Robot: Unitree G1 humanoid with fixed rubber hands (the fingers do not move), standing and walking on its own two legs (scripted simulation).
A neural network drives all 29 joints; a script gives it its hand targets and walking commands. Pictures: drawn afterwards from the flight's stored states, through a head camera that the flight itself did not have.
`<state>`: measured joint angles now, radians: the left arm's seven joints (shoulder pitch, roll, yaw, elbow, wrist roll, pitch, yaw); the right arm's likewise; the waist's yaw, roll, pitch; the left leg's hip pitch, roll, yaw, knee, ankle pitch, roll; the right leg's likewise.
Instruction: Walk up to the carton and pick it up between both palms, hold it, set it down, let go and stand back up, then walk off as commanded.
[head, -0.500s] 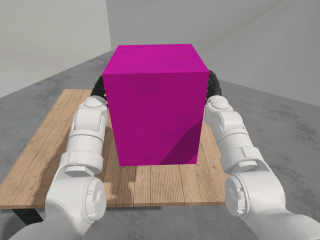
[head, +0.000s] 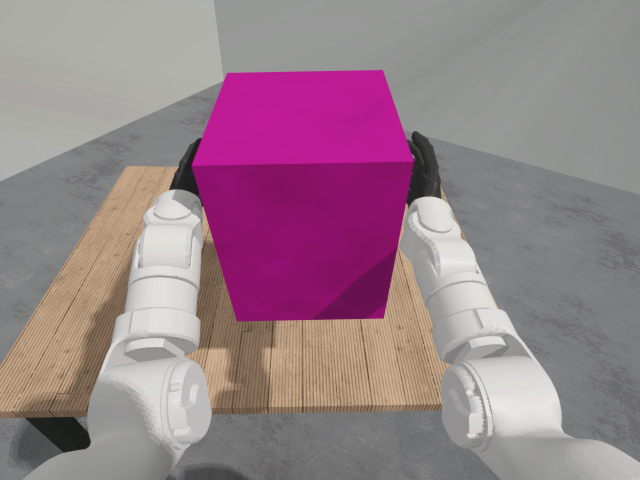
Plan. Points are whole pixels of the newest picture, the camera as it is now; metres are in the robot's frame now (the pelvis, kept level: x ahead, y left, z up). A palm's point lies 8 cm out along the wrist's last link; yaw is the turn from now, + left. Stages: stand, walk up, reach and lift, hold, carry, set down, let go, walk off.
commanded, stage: set down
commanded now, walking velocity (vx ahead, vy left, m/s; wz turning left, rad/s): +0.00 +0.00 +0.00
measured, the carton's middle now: (307, 199) +0.41 -0.01 +0.18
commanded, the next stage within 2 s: none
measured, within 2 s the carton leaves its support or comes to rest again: neither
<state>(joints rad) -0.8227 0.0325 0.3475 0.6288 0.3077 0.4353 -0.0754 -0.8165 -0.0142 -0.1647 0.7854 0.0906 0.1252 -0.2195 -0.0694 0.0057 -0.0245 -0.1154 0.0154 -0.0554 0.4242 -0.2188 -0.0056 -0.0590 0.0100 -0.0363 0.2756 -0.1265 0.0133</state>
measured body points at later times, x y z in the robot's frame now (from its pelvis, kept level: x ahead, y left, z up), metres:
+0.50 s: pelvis +0.01 +0.00 +0.00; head -0.01 +0.02 +0.45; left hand +0.42 +0.13 +0.15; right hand +0.39 -0.17 +0.15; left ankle +0.01 +0.12 -0.75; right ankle +0.02 -0.13 -0.75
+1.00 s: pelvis +0.02 +0.00 +0.00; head +0.03 +0.02 +0.45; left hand +0.44 +0.13 +0.12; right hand +0.40 -0.16 +0.12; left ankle +0.01 +0.12 -0.75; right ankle +0.02 -0.13 -0.75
